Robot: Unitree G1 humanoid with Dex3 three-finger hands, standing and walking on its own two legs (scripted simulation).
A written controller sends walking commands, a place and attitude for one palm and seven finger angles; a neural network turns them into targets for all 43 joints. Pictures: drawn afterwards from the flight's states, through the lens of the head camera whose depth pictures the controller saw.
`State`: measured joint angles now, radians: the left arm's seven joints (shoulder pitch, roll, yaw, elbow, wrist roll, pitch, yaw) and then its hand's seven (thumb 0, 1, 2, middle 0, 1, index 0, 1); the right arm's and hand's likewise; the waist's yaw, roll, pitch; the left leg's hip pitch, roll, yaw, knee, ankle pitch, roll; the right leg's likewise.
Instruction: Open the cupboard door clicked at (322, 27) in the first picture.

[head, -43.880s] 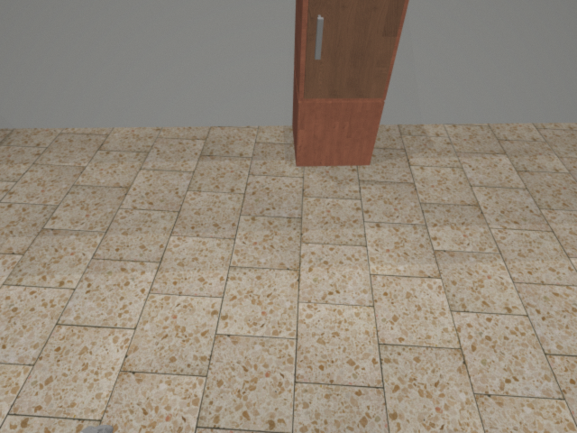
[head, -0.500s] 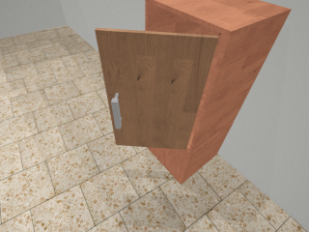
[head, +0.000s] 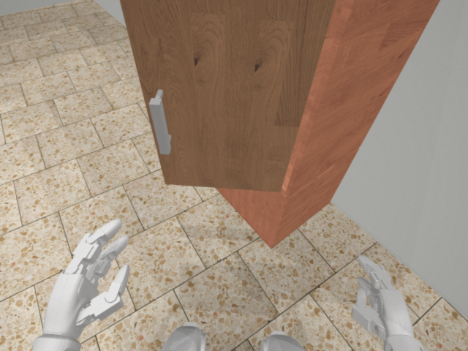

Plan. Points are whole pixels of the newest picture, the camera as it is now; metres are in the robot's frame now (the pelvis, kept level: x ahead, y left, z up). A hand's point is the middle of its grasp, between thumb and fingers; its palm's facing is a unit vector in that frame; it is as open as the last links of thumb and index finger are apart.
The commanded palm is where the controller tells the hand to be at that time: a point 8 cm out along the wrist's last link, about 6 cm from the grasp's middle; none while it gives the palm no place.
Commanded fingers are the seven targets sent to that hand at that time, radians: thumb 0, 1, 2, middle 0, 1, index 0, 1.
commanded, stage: raise the hand with hooked fingers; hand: left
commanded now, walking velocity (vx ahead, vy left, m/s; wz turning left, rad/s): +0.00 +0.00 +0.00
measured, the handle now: (162, 123) +0.60 +0.21 +0.02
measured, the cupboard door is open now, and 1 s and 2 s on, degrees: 48 48 48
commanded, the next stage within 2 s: move the hooked fingers beside the handle in 1.76 s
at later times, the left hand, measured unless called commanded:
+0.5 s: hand (98, 270) +0.24 +0.23 +0.02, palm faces +0.03 -1.00 -0.05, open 11.1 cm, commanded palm +0.21 +0.28 +0.02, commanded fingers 0.00 -0.10 0.47 -0.27 -0.94 -0.27 -0.94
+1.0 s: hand (78, 250) +0.27 +0.28 +0.02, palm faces +0.02 -1.00 -0.06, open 13.8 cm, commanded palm +0.25 +0.32 +0.03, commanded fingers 0.00 -0.50 0.30 -0.30 -1.20 -0.30 -1.20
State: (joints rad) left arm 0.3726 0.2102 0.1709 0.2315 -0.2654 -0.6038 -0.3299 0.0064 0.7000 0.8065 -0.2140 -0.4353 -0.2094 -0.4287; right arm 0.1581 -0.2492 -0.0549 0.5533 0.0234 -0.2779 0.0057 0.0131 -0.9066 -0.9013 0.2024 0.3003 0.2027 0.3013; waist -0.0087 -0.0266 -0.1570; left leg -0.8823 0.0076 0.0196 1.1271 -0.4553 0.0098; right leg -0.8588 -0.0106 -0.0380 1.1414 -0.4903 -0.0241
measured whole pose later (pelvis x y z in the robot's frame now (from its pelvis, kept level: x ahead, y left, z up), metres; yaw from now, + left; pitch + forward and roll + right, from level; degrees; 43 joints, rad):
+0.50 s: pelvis +0.02 -0.01 -0.02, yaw +0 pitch +19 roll -2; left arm 0.35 0.29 0.35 0.12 -0.38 -0.40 -0.45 0.01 0.12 0.56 -0.26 -0.81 -0.25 -0.80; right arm 0.21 -0.21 -0.03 0.60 0.03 -0.23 -0.07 0.02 -0.90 -0.90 0.20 0.30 0.20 0.30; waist 0.00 0.03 -0.17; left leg -1.05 0.03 -0.04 1.26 -0.54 -0.01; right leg -0.99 0.02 -0.09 1.23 -0.57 -0.04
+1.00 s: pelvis +0.02 +0.02 -0.02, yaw +0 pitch +19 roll -4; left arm 0.18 0.36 0.37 0.23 -0.36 -0.38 -0.46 0.00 -0.43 0.32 -0.30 -1.16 -0.29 -1.15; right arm 0.23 -0.25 0.02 0.52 0.03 -0.21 -0.06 0.01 -0.90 -0.90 0.20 0.30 0.20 0.30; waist 0.00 0.02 -0.16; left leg -1.05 0.02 -0.03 1.24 -0.53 0.03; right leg -0.97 0.00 -0.09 1.18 -0.54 -0.01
